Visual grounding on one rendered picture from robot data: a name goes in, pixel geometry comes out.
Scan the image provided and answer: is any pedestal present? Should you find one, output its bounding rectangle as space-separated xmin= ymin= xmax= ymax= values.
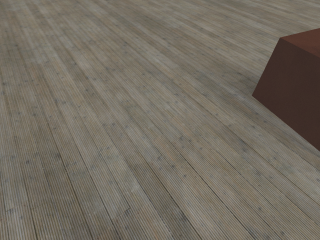
xmin=252 ymin=28 xmax=320 ymax=151

